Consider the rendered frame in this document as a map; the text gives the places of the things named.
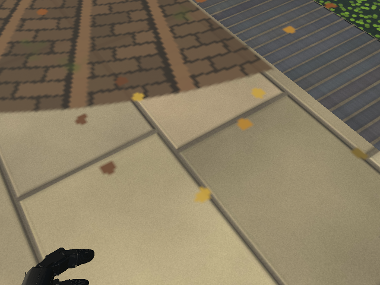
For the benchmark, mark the robot left hand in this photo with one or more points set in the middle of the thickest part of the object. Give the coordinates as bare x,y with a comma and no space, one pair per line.
56,263

